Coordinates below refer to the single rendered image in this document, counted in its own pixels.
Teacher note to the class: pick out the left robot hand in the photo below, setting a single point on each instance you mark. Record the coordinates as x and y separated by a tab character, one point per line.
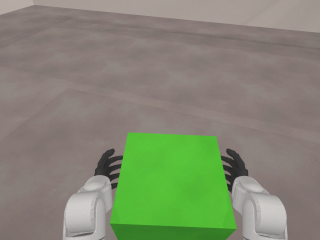
104	168

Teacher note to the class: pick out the robot left forearm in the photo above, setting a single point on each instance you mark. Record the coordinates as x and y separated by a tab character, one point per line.
85	211

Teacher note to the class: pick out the right robot hand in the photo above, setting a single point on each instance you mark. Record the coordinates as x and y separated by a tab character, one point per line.
238	167

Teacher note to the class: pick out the robot right forearm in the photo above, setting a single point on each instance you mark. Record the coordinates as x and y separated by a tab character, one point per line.
263	215

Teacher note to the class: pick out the carton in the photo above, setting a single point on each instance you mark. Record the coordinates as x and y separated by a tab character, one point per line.
172	187

